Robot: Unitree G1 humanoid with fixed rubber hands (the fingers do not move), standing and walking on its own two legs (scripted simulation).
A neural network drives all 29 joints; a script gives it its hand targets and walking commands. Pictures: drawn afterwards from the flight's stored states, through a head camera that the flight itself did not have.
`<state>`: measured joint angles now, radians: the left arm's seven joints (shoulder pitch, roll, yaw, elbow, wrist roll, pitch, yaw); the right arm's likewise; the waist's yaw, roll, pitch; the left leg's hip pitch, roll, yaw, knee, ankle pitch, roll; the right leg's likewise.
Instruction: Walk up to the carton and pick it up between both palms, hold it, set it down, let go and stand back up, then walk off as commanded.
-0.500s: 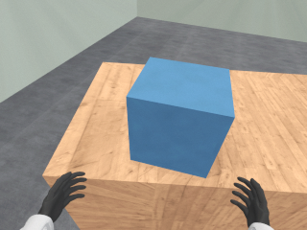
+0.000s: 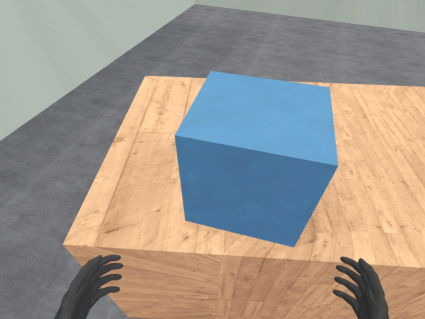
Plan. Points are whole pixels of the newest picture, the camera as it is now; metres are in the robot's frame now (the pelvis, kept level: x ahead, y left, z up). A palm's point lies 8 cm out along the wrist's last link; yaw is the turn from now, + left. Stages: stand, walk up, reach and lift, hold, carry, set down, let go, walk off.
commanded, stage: set down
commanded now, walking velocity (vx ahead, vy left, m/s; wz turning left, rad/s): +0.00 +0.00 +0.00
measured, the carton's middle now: (252, 158) +0.46 -0.05 +0.04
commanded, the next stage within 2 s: let go in 1.64 s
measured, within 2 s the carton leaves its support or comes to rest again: neither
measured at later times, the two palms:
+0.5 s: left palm (93, 308) +0.16 +0.23 -0.01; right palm (365, 317) +0.16 -0.22 -0.02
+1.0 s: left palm out of the picture +0.13 +0.23 -0.04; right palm out of the picture +0.15 -0.22 -0.03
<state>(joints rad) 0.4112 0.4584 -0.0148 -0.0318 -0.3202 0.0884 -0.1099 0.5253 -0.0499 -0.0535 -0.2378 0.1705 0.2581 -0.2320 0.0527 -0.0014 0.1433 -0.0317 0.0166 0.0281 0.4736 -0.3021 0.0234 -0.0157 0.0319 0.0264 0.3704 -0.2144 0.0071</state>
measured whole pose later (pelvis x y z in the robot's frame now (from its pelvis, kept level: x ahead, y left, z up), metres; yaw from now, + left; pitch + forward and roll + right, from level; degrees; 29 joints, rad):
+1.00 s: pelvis -0.01 -0.02 +0.00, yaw +1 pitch -9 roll -1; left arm 0.30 0.36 -0.02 0.31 -0.16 0.08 -0.11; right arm 0.38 -0.05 -0.02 0.25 0.08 -0.05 -0.15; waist 0.04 -0.03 0.13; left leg -0.02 0.02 0.00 0.43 -0.26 -0.01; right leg -0.01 0.04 0.00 0.38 -0.21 -0.02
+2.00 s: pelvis +0.01 -0.04 +0.00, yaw +3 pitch -5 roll +0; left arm 0.24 0.22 0.00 0.49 -0.02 0.11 -0.02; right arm 0.23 -0.16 0.00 0.67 0.02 -0.22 -0.02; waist 0.01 0.01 0.11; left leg -0.08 0.03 -0.02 0.43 -0.27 -0.03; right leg -0.09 0.04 -0.03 0.41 -0.25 -0.04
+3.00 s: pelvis -0.03 -0.03 +0.01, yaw +2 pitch -5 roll +0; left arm 0.16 0.32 0.00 1.07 0.02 -0.03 -0.01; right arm 0.18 -0.34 -0.01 1.10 -0.03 -0.01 0.02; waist 0.00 0.03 0.05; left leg -0.10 0.00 0.00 0.35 -0.17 0.00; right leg -0.12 0.01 -0.01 0.36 -0.16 -0.02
